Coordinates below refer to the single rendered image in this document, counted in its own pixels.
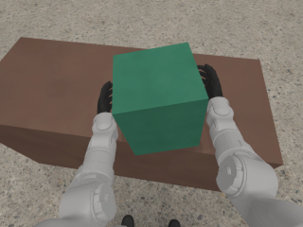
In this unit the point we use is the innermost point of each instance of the left robot foot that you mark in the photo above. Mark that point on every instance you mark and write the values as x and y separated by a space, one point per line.
128 221

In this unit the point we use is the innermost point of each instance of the right robot forearm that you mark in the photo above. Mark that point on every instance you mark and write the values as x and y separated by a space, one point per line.
225 135

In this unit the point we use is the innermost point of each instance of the left robot hand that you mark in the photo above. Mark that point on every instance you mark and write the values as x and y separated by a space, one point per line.
104 100

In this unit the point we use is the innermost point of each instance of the left robot upper arm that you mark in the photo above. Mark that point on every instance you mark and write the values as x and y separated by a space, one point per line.
86 205

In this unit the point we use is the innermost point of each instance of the carton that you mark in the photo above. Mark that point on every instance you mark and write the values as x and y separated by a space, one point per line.
159 100

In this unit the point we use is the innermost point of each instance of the right robot hand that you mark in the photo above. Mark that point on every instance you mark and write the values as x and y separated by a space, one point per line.
211 81

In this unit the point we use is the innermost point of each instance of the pedestal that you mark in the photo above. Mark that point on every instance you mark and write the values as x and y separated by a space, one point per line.
49 93

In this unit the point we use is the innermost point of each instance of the left robot forearm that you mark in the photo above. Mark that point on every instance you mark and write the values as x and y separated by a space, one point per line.
100 154

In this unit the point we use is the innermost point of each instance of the right robot upper arm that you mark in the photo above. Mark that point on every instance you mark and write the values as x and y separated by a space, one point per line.
251 186

